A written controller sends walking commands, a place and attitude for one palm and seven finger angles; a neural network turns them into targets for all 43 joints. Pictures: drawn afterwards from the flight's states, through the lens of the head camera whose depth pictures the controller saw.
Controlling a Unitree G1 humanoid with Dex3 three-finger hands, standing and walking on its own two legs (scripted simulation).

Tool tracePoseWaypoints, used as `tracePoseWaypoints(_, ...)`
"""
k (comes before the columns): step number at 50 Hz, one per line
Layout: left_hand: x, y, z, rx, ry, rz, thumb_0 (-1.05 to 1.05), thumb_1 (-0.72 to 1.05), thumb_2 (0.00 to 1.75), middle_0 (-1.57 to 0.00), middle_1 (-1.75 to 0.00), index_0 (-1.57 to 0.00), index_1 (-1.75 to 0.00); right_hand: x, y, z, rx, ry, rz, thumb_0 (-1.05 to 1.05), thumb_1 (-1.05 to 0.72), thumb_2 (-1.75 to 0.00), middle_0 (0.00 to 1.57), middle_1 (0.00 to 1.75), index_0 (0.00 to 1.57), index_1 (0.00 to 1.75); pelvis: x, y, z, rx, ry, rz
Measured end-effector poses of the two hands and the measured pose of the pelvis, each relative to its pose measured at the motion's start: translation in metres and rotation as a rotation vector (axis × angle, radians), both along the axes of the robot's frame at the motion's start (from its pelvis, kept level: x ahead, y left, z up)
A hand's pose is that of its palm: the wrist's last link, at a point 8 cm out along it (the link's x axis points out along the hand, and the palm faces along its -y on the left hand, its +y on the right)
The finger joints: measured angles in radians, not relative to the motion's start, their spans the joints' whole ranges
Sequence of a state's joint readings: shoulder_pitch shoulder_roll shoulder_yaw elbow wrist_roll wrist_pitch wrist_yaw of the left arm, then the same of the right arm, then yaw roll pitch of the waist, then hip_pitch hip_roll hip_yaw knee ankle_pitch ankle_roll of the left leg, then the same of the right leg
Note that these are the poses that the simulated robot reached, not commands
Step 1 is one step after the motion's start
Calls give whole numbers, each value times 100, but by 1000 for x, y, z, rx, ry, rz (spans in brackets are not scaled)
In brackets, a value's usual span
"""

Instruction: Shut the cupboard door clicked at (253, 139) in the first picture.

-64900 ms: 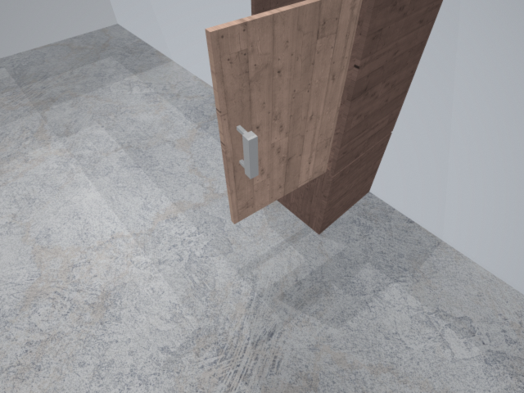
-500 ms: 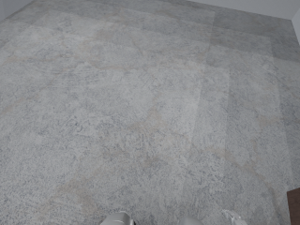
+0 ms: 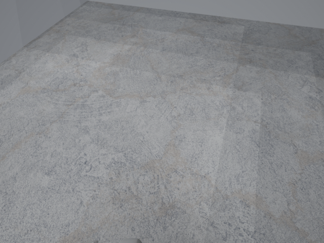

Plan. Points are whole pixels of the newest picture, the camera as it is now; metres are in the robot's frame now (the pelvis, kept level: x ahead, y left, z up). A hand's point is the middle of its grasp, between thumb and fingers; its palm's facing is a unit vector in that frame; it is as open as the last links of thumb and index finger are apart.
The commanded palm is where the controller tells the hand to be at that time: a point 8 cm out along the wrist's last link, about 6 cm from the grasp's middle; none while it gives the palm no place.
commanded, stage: turn to face it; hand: left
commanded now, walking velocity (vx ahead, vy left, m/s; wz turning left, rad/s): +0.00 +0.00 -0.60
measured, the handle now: out of the picture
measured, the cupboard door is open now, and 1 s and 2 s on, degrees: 15 15 15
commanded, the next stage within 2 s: none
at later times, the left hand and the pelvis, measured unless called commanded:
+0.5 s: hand (94, 236) +0.16 +0.21 -0.17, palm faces -0.22 -0.96 -0.20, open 7.4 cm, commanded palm none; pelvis +0.03 +0.03 +0.00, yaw -18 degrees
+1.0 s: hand (125, 209) +0.24 +0.14 -0.18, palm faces -0.54 -0.82 -0.19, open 7.4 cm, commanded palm none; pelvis +0.05 +0.03 -0.01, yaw -35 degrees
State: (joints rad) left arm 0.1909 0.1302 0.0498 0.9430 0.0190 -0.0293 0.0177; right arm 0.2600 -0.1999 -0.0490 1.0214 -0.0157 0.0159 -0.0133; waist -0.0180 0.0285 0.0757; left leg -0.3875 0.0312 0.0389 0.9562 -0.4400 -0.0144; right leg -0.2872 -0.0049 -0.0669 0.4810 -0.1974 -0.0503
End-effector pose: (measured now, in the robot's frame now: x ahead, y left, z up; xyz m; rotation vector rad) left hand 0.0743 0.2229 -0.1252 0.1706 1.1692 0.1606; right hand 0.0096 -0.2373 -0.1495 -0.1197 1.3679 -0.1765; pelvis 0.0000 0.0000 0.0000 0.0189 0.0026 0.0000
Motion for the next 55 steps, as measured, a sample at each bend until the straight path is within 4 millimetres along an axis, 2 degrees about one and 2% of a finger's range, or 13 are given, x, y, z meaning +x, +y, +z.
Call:
tracePoseWaypoints(4,-17,10,-4,12,103,15,-2,96,90,-21,-30,-20,-30,44,3,8,-7,-74,3,0,-91,-90,20,30,20,30,12,0,3,-7,12,-40)
tracePoseWaypoints(8,-29,21,-11,3,190,12,-1,95,90,-21,-30,-20,-30,81,12,14,-21,-156,-4,0,-91,-90,20,30,20,30,20,8,1,-20,15,-87)
tracePoseWaypoints(11,-28,32,-21,-13,226,6,0,93,90,-21,-30,-20,-30,101,20,19,-43,-219,-13,0,-91,-90,20,30,20,30,27,19,-3,-33,13,-125)
tracePoseWaypoints(14,-16,42,-30,-30,235,-18,0,92,90,-21,-30,-20,-30,108,26,23,-74,-260,-18,0,-91,-90,20,30,20,30,31,29,-8,-41,6,-162)
tracePoseWaypoints(18,17,49,-26,-36,200,-88,1,92,90,-20,-30,-20,-30,95,27,33,-99,-250,-47,0,-91,-90,20,30,21,30,33,34,-2,-49,-5,-214)
tracePoseWaypoints(23,69,46,-15,-21,118,-191,1,91,90,-20,-30,-19,-30,64,17,36,-119,-213,-133,0,-91,-90,20,30,21,30,35,33,2,-63,-10,-282)
tracePoseWaypoints(28,123,24,-6,15,37,-322,1,91,90,-20,-30,-19,-30,18,-1,25,-123,-165,-252,0,-91,-90,21,30,21,30,34,24,-2,-60,-12,-355)
tracePoseWaypoints(32,157,-4,-4,52,-51,-422,1,91,90,-20,-30,-19,-30,-23,-20,3,-114,-114,-342,0,-91,-90,20,30,21,30,32,8,-18,-34,-9,-408)
tracePoseWaypoints(34,165,-16,-2,63,-73,-456,1,91,90,-20,-30,-19,-30,-40,-26,-4,-118,-76,-378,0,-91,-90,20,30,21,30,30,7,-20,-46,-6,-425)
tracePoseWaypoints(36,167,-24,1,67,-69,-481,1,91,90,-20,-30,-19,-30,-50,-29,-2,-124,-52,-409,0,-91,-90,20,30,20,30,29,7,-17,-43,-3,-444)
tracePoseWaypoints(41,168,-39,-1,48,-26,-537,1,91,90,-20,-30,-20,-30,-58,-23,12,-133,-65,-453,0,-91,-90,20,30,20,30,32,9,-8,-23,7,-495)
tracePoseWaypoints(49,183,-39,-27,-16,35,-602,1,91,90,-21,-30,-20,-30,-52,10,21,-175,-122,-513,0,-91,-90,20,30,20,30,45,28,-15,-26,25,-597)
tracePoseWaypoints(55,198,-48,-18,-21,56,-679,1,91,90,-20,-30,-20,-30,-70,41,29,-147,-100,-576,0,-91,-90,20,30,21,30,45,32,-3,-47,14,-684)
